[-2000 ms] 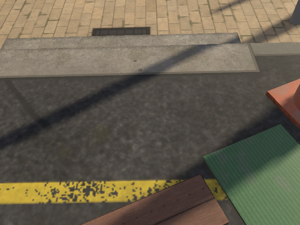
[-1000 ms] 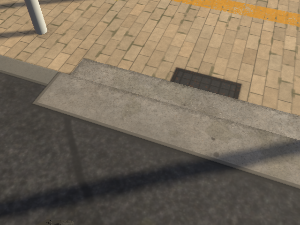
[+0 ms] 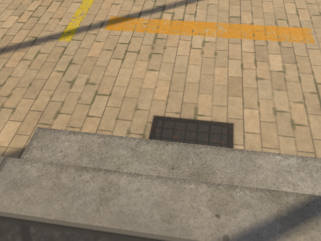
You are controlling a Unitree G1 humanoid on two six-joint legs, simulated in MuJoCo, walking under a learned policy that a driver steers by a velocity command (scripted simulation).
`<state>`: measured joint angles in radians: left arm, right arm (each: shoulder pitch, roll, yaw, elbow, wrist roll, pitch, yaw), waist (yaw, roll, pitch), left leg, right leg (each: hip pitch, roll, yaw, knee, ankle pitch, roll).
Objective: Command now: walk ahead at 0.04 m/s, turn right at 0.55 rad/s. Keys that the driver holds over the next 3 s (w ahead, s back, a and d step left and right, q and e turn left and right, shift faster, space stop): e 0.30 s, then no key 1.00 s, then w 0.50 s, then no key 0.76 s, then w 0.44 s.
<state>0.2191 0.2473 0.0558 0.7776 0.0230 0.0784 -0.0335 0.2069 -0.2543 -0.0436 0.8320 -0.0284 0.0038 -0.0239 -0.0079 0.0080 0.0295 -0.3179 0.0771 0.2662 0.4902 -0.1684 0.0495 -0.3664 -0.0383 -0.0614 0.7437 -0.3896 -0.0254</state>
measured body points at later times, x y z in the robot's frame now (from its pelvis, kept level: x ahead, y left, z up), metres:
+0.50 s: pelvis +0.00 -0.01 +0.00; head +0.03 +0.00 +0.45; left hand +0.17 +0.23 -0.12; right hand +0.05 -0.30 -0.11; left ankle +0.02 +0.10 -0.73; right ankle +0.00 -0.10 -0.73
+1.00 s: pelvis -0.02 +0.00 +0.01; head -0.01 +0.00 +0.46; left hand +0.12 +0.23 -0.12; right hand +0.00 -0.27 -0.12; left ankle +0.03 +0.10 -0.73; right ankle -0.07 -0.10 -0.73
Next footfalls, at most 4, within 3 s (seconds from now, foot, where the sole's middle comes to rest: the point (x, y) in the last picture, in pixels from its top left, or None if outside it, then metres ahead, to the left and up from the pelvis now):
0.04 right None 0.04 -0.11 -0.77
0.52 left None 0.07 0.09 -0.77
0.80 right None -0.03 -0.11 -0.77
2.00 right None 0.36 -0.13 -0.77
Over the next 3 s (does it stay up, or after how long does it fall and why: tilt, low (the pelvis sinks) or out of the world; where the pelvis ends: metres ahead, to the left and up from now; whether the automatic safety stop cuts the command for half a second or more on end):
stays up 0.42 -0.11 0.00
